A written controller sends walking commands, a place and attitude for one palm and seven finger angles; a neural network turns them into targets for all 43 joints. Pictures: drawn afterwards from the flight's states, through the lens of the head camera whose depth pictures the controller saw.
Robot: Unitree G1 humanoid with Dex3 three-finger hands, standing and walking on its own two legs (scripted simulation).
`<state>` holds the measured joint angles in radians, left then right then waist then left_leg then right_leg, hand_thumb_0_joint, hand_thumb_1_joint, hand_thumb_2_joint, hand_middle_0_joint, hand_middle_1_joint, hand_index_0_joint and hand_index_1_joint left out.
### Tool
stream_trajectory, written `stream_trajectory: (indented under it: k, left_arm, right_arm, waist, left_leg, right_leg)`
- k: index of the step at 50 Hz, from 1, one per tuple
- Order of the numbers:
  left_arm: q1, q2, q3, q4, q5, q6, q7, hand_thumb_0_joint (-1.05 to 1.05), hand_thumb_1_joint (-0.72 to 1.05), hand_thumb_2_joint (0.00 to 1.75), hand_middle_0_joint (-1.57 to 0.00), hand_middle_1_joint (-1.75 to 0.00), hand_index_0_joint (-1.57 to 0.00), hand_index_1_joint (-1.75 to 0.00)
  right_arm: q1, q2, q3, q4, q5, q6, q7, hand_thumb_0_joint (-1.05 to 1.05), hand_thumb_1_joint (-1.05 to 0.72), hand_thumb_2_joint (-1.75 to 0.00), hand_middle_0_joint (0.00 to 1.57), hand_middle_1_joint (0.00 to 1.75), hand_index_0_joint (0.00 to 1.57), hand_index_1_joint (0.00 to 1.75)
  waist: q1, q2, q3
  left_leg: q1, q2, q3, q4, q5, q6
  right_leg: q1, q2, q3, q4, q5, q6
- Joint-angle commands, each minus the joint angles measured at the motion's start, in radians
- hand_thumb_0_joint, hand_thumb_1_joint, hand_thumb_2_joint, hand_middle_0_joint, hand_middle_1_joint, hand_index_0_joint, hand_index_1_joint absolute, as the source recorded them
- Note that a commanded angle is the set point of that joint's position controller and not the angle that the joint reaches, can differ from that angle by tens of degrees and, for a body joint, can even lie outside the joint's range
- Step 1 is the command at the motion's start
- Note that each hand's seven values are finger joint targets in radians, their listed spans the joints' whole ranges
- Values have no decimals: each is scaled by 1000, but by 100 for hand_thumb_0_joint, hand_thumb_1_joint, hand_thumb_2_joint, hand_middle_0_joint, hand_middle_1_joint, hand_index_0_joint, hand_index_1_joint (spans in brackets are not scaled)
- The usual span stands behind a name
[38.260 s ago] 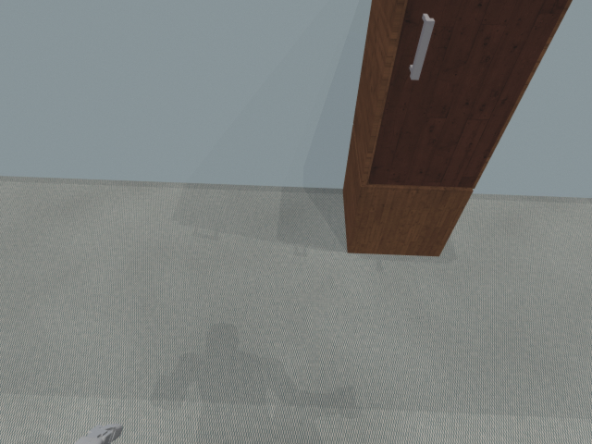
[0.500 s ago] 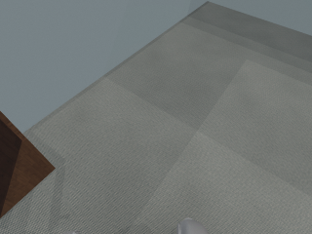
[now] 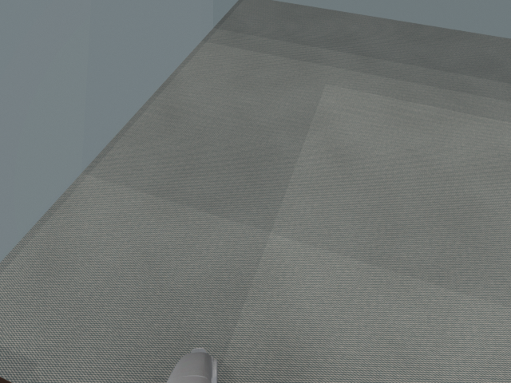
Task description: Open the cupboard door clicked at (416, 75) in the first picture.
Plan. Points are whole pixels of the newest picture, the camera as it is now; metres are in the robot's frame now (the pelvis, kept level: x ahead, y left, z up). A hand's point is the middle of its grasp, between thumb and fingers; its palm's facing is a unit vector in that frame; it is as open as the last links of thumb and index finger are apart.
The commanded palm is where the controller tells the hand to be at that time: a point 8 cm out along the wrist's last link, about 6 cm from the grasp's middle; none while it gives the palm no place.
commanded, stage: walk to a spot facing it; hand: left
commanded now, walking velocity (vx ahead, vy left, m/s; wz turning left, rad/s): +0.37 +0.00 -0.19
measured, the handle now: out of the picture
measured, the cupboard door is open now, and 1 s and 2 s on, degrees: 45 45 45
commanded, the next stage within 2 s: turn to face it in 0.76 s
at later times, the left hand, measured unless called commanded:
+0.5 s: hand (195, 257) +0.38 +0.15 -0.17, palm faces -0.18 -0.97 -0.19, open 7.4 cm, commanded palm none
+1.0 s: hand (229, 225) +0.48 +0.09 -0.20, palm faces +0.00 -0.99 -0.14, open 7.3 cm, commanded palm none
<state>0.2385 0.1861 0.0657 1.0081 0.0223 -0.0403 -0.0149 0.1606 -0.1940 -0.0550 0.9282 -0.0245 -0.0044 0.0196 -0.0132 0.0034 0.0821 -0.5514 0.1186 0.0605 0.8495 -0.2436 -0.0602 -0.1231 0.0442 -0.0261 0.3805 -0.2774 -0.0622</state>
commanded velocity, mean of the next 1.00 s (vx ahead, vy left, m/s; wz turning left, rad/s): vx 0.28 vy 0.00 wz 0.06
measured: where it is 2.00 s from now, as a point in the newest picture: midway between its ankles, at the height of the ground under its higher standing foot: (299, 262)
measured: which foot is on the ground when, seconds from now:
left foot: up 0.00-0.10, down 0.12-0.56, up 0.58-0.98, down 1.00-1.00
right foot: down 0.00-0.14, up 0.16-0.54, down 0.56-1.00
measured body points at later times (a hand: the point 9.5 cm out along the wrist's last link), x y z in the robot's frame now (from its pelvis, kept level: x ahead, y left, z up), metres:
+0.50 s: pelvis +0.25 -0.01 -0.01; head +0.28 -0.03 +0.44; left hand +0.39 +0.21 -0.15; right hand +0.13 -0.22 -0.16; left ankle +0.16 +0.13 -0.74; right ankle +0.33 -0.15 -0.72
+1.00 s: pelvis +0.50 -0.07 -0.02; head +0.53 -0.06 +0.43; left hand +0.48 +0.14 -0.19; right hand +0.57 -0.32 -0.16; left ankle +0.61 +0.02 -0.74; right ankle +0.35 -0.15 -0.74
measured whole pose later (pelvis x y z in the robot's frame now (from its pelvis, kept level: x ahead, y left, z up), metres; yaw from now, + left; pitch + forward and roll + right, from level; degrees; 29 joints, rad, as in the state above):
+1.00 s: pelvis +0.50 -0.07 -0.02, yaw -3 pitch +0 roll -1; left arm 0.33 0.14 0.03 1.12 0.02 -0.06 0.01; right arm 0.15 -0.19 -0.05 1.00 -0.02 -0.03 0.02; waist -0.01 -0.02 0.07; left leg -0.45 0.05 0.13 0.60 -0.08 0.05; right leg 0.00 -0.04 -0.25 0.55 -0.48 0.01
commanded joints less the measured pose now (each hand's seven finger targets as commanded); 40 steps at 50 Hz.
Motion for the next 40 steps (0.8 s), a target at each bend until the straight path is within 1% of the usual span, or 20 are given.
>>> stream_trajectory:
  k: [1,3,4,5,6,7,8,11,14,17,21,23,25,26,27,28,29,32,35,40]
  left_arm:
    - [62,164,34,-23,-1,-30,11,0,90,90,-20,-30,-20,-30]
    - [62,165,34,-12,-5,-30,15,0,90,90,-20,-30,-20,-30]
    - [44,159,34,-13,-10,-31,15,0,90,90,-20,-30,-20,-30]
    - [40,133,30,-19,-13,-31,13,0,90,90,-20,-30,-20,-30]
    - [90,85,21,-33,-21,-31,5,0,90,90,-20,-30,-20,-30]
    - [61,80,6,-60,-18,-39,1,0,90,90,-20,-30,-20,-30]
    - [1,95,15,-78,-10,-39,3,0,90,90,-20,-30,-20,-30]
    - [-48,62,18,-57,4,-16,-13,0,90,90,-20,-30,-20,-30]
    - [-13,22,9,-49,7,12,-24,0,90,90,-20,-30,-20,-30]
    - [-58,8,3,-66,7,20,-30,0,90,90,-20,-30,-20,-30]
    - [-159,15,3,-88,5,19,-32,0,90,90,-20,-30,-20,-30]
    - [-160,26,7,-87,7,13,-32,0,90,90,-20,-30,-20,-30]
    - [-84,52,12,-58,8,2,-28,0,90,90,-20,-30,-20,-30]
    - [55,87,23,-14,10,-8,-23,0,90,90,-20,-30,-20,-30]
    - [223,173,48,34,17,-23,-9,0,90,90,-20,-30,-20,-30]
    - [323,285,77,61,5,-21,6,0,90,90,-20,-30,-20,-30]
    - [277,280,73,59,-16,-16,15,0,90,90,-20,-30,-20,-30]
    - [60,137,27,7,-12,-19,27,0,90,90,-20,-30,-20,-30]
    - [39,81,2,16,-5,-44,24,0,90,90,-20,-30,-20,-30]
    - [73,69,-5,45,-7,-63,24,0,90,90,-20,-30,-20,-30]
  right_arm:
    - [-56,-62,-11,-77,4,-37,2,0,-90,-90,20,30,20,30]
    - [-11,-70,-14,-54,1,-48,-3,0,-90,-90,20,30,20,30]
    - [71,-86,-18,-22,-3,-55,-10,0,-90,-90,20,30,20,30]
    - [203,-138,-30,23,-9,-63,-20,0,-90,-90,20,30,20,30]
    - [342,-249,-56,51,-29,-69,-30,0,-90,-90,20,30,20,30]
    - [406,-280,-56,57,-23,-55,-38,0,-90,-90,20,30,20,30]
    - [363,-249,-50,44,-22,-48,-40,0,-90,-90,20,30,20,30]
    - [233,-112,-11,29,-16,-72,-42,0,-90,-90,20,30,20,30]
    - [228,-100,-6,54,-7,-87,-45,0,-90,-90,20,30,20,30]
    - [233,-100,-14,71,-8,-79,-37,0,-90,-90,20,30,20,30]
    - [287,-116,-11,102,-15,-64,-29,0,-90,-90,20,30,20,30]
    - [298,-125,-12,117,-19,-59,-28,0,-90,-90,20,30,20,30]
    - [310,-136,-9,129,-15,-53,-29,0,-90,-90,20,30,20,30]
    - [298,-129,-5,131,-8,-53,-27,0,-90,-90,20,30,20,30]
    - [281,-100,0,115,9,-57,-16,0,-90,-90,20,30,20,30]
    - [279,-35,10,75,22,-63,-17,0,-90,-90,20,30,20,30]
    - [196,-77,2,66,18,-59,-18,0,-90,-90,20,30,20,30]
    - [153,-33,-3,90,12,-46,-22,0,-90,-90,20,30,20,30]
    - [230,18,6,127,4,-18,-15,0,-90,-90,20,30,20,30]
    - [132,28,5,95,8,-12,1,0,-90,-90,20,30,20,30]
  waist:
    - [33,-127,-11]
    - [4,-92,-32]
    - [-39,-72,-52]
    - [-90,25,-129]
    - [-124,252,-258]
    - [-134,310,-285]
    - [-123,182,-177]
    - [-39,101,-6]
    - [3,103,-41]
    - [4,132,-23]
    - [-24,108,41]
    - [-16,100,27]
    - [25,81,-21]
    - [88,40,-93]
    - [159,-118,-205]
    - [172,-382,-275]
    - [163,-279,-207]
    - [45,-99,-65]
    - [-18,-96,-50]
    - [-13,-97,-24]
  left_leg:
    - [30,-27,11,-168,-1,13]
    - [163,-60,39,-282,29,25]
    - [306,-81,54,-351,67,37]
    - [534,-28,-25,-394,71,70]
    - [770,240,-370,-438,39,178]
    - [827,374,-551,-545,67,261]
    - [728,390,-550,-571,66,291]
    - [425,271,-295,-647,73,193]
    - [430,200,-91,-657,205,166]
    - [406,172,18,-685,135,160]
    - [377,195,43,-694,72,169]
    - [411,199,61,-652,108,159]
    - [444,176,103,-499,328,134]
    - [399,135,142,-318,414,106]
    - [186,52,201,-30,303,69]
    - [-71,-89,161,304,-338,31]
    - [-151,-31,8,447,-330,53]
    - [-60,59,-47,371,-130,41]
    - [31,42,-12,214,-69,22]
    - [-23,14,17,21,47,30]
  right_leg:
    - [61,-276,208,-129,251,-122]
    - [49,-252,187,-57,328,-100]
    - [-8,-217,147,36,394,-77]
    - [-126,-166,116,239,390,-42]
    - [-351,-42,-6,546,69,11]
    - [-479,3,23,816,-268,15]
    - [-554,-58,67,927,-243,9]
    - [-533,-142,82,932,-37,34]
    - [-499,-151,49,787,27,56]
    - [-452,-159,-7,568,79,63]
    - [-369,-140,-64,346,96,55]
    - [-317,-117,-88,287,97,43]
    - [-172,-66,-139,203,82,19]
    - [21,-52,-120,160,82,-5]
    - [298,-210,112,99,-27,-78]
    - [450,-485,555,-66,-39,-194]
    - [375,-490,559,-126,-49,-193]
    - [36,-399,262,-154,117,-116]
    - [-52,-336,58,-173,318,-85]
    - [42,-324,-53,-167,467,-75]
